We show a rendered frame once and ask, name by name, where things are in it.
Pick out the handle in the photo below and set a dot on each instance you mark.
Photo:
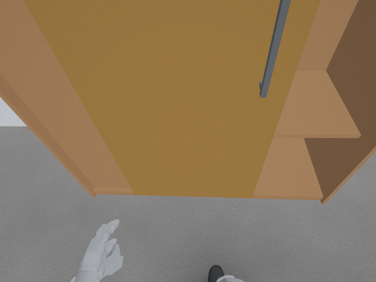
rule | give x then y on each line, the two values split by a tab
274	46

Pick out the robot left hand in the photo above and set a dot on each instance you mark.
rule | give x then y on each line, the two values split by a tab
96	253

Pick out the wardrobe door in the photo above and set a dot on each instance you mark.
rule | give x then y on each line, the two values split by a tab
29	65
172	86

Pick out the robot left forearm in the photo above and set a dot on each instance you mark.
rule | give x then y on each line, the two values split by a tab
86	276

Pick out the robot right foot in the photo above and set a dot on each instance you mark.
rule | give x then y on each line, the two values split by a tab
215	273

